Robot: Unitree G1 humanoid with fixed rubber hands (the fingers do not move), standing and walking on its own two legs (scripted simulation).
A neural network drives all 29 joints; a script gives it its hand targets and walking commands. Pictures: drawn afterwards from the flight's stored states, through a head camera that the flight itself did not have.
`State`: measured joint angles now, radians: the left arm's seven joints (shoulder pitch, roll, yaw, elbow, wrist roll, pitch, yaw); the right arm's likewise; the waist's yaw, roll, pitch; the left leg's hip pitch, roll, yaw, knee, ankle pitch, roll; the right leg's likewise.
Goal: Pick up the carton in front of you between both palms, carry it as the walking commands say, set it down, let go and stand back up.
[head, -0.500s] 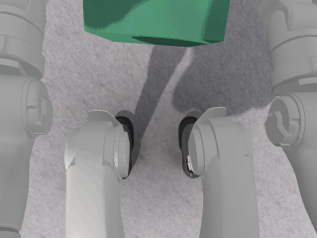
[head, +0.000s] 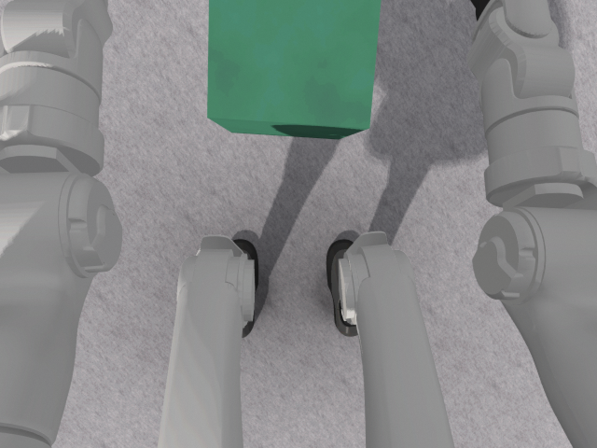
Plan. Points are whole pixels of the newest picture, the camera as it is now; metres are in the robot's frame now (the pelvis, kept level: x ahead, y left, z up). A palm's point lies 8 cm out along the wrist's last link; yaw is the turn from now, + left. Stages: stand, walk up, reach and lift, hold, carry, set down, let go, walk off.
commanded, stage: set down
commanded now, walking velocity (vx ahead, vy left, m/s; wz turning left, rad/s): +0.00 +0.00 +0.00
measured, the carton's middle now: (290, 65) +0.55 +0.01 -0.35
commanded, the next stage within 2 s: let go in 0.48 s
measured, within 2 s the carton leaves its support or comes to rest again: neither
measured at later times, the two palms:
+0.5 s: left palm out of the picture +0.58 +0.21 +0.05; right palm out of the picture +0.55 -0.19 +0.04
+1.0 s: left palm out of the picture +0.44 +0.23 +0.14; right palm out of the picture +0.43 -0.22 +0.15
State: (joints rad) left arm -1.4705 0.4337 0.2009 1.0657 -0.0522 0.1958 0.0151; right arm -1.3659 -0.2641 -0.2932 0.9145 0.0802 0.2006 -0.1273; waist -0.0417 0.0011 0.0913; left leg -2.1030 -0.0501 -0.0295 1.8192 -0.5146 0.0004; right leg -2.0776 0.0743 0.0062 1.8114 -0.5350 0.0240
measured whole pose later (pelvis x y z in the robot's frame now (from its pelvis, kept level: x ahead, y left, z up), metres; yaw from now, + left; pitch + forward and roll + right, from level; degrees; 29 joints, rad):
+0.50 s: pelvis +0.02 +0.00 +0.14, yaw +1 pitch +47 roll -2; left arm -1.32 0.38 0.28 1.00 0.03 0.19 -0.04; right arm -1.19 -0.22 -0.34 0.83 0.02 0.20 -0.07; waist -0.05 0.01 -0.03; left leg -1.71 -0.05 -0.05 1.24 -0.36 0.00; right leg -1.68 0.06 0.03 1.23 -0.38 0.02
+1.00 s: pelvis +0.08 -0.01 +0.25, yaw +3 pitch +33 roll +0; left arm -0.49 0.21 0.22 0.66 0.08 0.07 -0.02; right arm -0.42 -0.18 -0.19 0.62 -0.04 0.07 0.06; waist -0.03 -0.01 -0.09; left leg -1.07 -0.04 -0.06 0.76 -0.27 -0.01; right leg -1.05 0.04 0.03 0.76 -0.29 -0.01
